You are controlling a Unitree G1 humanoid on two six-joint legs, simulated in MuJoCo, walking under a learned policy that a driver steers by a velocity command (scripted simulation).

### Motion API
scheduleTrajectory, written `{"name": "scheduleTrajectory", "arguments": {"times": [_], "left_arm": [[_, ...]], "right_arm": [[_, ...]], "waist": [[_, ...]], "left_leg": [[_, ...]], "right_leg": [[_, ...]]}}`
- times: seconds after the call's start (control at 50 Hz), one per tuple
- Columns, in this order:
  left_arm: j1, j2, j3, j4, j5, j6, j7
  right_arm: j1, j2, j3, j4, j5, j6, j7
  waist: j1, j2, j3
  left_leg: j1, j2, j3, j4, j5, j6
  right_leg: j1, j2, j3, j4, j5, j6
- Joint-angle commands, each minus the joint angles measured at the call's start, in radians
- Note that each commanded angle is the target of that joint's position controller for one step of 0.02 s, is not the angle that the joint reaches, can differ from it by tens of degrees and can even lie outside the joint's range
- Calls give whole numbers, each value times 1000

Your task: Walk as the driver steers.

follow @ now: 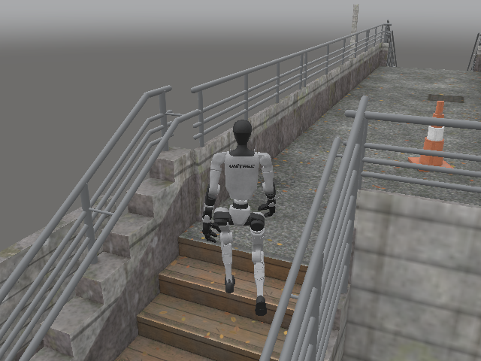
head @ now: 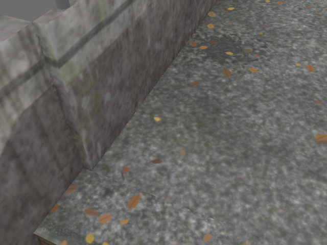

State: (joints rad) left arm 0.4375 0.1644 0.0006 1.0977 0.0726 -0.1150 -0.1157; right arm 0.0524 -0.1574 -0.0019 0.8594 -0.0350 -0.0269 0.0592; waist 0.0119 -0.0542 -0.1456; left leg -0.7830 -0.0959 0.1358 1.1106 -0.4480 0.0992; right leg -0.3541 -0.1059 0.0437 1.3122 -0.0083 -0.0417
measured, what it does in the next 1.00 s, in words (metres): climbs, turning right: right foot 0.16 m higher, then left foot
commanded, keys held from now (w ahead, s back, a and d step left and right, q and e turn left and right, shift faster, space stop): e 1.00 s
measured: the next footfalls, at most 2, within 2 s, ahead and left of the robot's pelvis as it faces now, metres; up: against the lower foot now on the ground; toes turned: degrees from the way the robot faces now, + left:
right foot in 0.38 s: +0.32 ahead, -0.18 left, +0.16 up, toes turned -9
left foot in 0.96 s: +0.37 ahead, +0.04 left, +0.16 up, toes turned -27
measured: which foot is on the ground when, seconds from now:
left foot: down 0.00-0.44, up 0.46-0.94, down 0.96-1.00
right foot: up 0.00-0.36, down 0.38-1.00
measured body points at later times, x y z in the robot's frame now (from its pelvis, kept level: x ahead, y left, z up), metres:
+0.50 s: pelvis +0.18 -0.08 +0.13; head +0.19 -0.09 +0.58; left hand +0.41 +0.11 +0.04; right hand +0.25 -0.34 +0.00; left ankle +0.07 +0.09 -0.54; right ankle +0.29 -0.17 -0.48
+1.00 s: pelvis +0.25 -0.04 +0.23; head +0.26 -0.04 +0.68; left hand +0.51 +0.12 +0.14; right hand +0.32 -0.34 +0.15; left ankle +0.34 +0.05 -0.48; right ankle +0.29 -0.17 -0.48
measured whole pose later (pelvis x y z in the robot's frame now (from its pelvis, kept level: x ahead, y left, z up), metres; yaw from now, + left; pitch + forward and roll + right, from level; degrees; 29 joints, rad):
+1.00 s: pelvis +0.25 -0.04 +0.23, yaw -25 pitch +3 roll +1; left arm 0.13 0.26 0.04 0.71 0.00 -0.10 -0.04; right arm 0.10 -0.22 -0.02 0.71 -0.03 -0.10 0.01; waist 0.00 -0.03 -0.04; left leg -0.47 -0.04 -0.02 0.71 -0.28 -0.02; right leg -0.55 0.14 0.22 0.75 -0.27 -0.04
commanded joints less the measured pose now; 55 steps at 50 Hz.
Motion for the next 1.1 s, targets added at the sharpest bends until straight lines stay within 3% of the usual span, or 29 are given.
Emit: {"name": "scheduleTrajectory", "arguments": {"times": [0.02, 0.04, 0.08, 0.12, 0.14, 0.16, 0.18, 0.22, 0.26, 0.34, 0.38, 0.4, 0.42, 0.44, 0.46, 0.48, 0.5, 0.52, 0.56, 0.62, 0.72, 0.78, 0.86, 0.92, 0.98, 1.0, 1.02, 1.04, 1.1], "left_arm": [[-81, 27, 26, -92, -37, -5, 24], [-79, -32, 5, -98, -50, 2, 41], [-86, -38, 2, -109, -53, 28, 46], [-100, -26, 6, -114, -63, 32, 46], [-175, -50, 6, -182, -69, 56, 142], [-193, -7, -7, -162, -68, 40, 71], [-210, -12, -4, -198, -92, 39, 57], [-357, 44, -5, -294, -76, 58, 63], [-382, 63, -9, -326, -77, 76, 65], [-422, 21, -18, -319, -43, 104, 23], [-470, 38, -10, -372, -54, 83, 46], [-452, 65, -1, -384, -55, 68, 59], [-444, 157, 11, -388, -78, 46, 67], [-277, 196, 26, -387, -44, 48, 82], [-68, 276, 54, -358, -3, 41, 96], [-27, 310, 72, -329, -6, 11, 103], [-74, 275, 69, -304, -34, 0, 114], [-187, 217, 56, -278, -55, -11, 116], [-327, 115, 26, -278, -80, -16, 110], [-432, 80, 23, -336, -58, -13, 111], [-391, 170, 49, -373, -41, -18, 120], [-315, 146, 47, -384, -50, -16, 113], [-264, 182, 57, -408, -82, -24, 104], [-404, 240, 75, -467, -73, -18, 84], [-377, 193, 68, -460, -84, 4, 66], [-384, 146, 56, -513, -53, 9, 67], [-369, 172, 57, -493, -27, 9, 86], [-340, 190, 55, -467, -24, 7, 106], [-378, 162, 49, -455, -21, 16, 143]], "right_arm": [[313, -140, -69, 144, -3, -38, 5], [199, -72, -41, 153, -16, -35, 24], [53, 41, 0, 123, -38, -38, 40], [56, 32, -4, 100, -28, -49, 33], [317, -1, -11, 217, -2, -88, -20], [240, -3, -6, 161, -61, -77, -5], [196, -15, -6, 153, -83, -68, -7], [269, -81, -6, 157, -95, -59, 0], [405, -102, -5, 203, -99, -62, -3], [363, -181, -11, 132, 7, -101, 19], [304, -258, -43, 87, 30, -124, -9], [293, -265, -51, 69, 40, -127, -16], [416, -207, -56, 37, 18, -128, -39], [302, -196, -56, -28, 14, -113, -42], [106, -142, -56, -114, 7, -87, -31], [144, -137, -64, -79, 32, -57, -9], [148, -138, -64, -63, 11, -55, -14], [150, -116, -51, -58, -14, -63, -19], [139, -101, -30, -51, -39, -58, -38], [137, -150, -43, -51, -5, -58, -56], [13, -222, -56, -100, -23, -71, -72], [1, -213, -56, -123, -16, -64, -105], [-52, -145, -30, -194, -17, -40, -95], [0, -133, -38, -207, -3, -62, -48], [82, -165, -53, -222, 16, -104, -35], [59, -263, -80, -221, 26, -110, -50], [71, -301, -99, -240, 7, -123, -72], [29, -280, -95, -259, 4, -133, -83], [-27, -127, -42, -291, 31, -125, -106]], "waist": [[-61, 96, 9], [22, 63, 7], [104, -18, 6], [116, 100, 32], [48, 34, 116], [49, 203, 37], [61, 155, 57], [18, 65, 61], [-8, 119, 86], [13, 178, 132], [15, 171, 60], [7, 164, -5], [-92, -2, -189], [10, -86, -333], [137, -293, -308], [146, -239, -251], [129, -197, -127], [65, -48, -36], [-36, 70, 17], [-44, 10, -50], [7, 47, -57], [45, -19, -18], [45, -24, -1], [-19, -95, 48], [-68, -17, 45], [-54, 243, 67], [-80, 207, 6], [-42, 111, -5], [-26, 115, 35]], "left_leg": [[537, 290, -735, -587, 567, 217], [439, 279, -640, -593, 608, 171], [311, 278, -441, -655, 656, 145], [278, 245, -284, -745, 640, 151], [312, 291, -242, -758, 607, 128], [356, 264, -266, -749, 688, 155], [390, 264, -222, -760, 644, 139], [450, 277, -180, -782, 565, 103], [543, 314, -164, -837, 620, 91], [358, 351, -74, -950, 802, 100], [676, 371, -63, -828, 1155, 112], [798, 346, -42, -733, 1321, 97], [650, 248, -16, -541, 1293, 9], [482, 124, -45, -397, 858, -21], [171, -14, -155, -39, 17, -66], [57, 3, -368, 324, 89, -82], [-33, 22, -412, 448, 165, -68], [-51, 39, -380, 493, 210, -68], [5, 82, -338, 438, 204, -61], [-8, 77, -335, 501, 213, -116], [-23, 103, -289, 381, 178, -214], [-74, 105, -315, 364, 166, -239], [62, 115, -218, -149, -38, -251], [345, 52, -116, -329, 84, -204], [566, 121, -186, -602, 230, -90], [647, 314, -557, -726, 46, 159], [773, 458, -816, -811, 39, 301], [728, 516, -817, -811, 82, 291], [626, 347, -466, -820, 140, 147]], "right_leg": [[-689, 150, 201, 798, -23, -64], [-712, 140, 215, 806, 24, -113], [-715, 69, 153, 742, -43, -141], [-724, 75, 77, 817, -248, -114], [-710, 160, 51, 770, -237, -68], [-847, 103, 30, 982, -307, -98], [-911, 124, 54, 990, -337, -116], [-940, 77, 64, 732, -209, -112], [-949, 21, 32, 635, -181, -51], [-465, 50, -198, 163, -350, 13], [-482, 122, -218, -89, -373, -17], [-439, 154, -180, -197, -281, -78], [-176, 85, 76, -128, 232, -227], [38, 28, 337, -431, 47, -270], [188, -99, 721, -803, -263, -329], [105, -125, 869, -842, -453, -286], [-14, -67, 792, -815, -692, -260], [-135, -23, 687, -769, -771, -237], [-323, 34, 524, -719, -693, -208], [-286, 53, 473, -775, -370, -217], [-195, 44, 400, -827, -345, -206], [-109, 13, 481, -832, -396, -240], [-31, 23, 486, -896, -447, -193], [-175, 76, 425, -889, -460, -175], [-262, 109, 457, -742, -526, -138], [-503, 230, 262, -578, -504, -3], [-640, 255, 194, -231, -498, 99], [-654, 177, 188, -17, -441, 124], [-620, 147, 80, 226, -347, 136]]}}
Velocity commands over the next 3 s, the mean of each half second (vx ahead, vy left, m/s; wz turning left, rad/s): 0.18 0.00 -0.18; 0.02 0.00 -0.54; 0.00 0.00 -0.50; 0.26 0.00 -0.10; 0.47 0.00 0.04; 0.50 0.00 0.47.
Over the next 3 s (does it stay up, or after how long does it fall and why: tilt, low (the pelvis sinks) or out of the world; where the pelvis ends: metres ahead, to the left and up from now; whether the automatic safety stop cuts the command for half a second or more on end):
stays up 0.87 -0.44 0.25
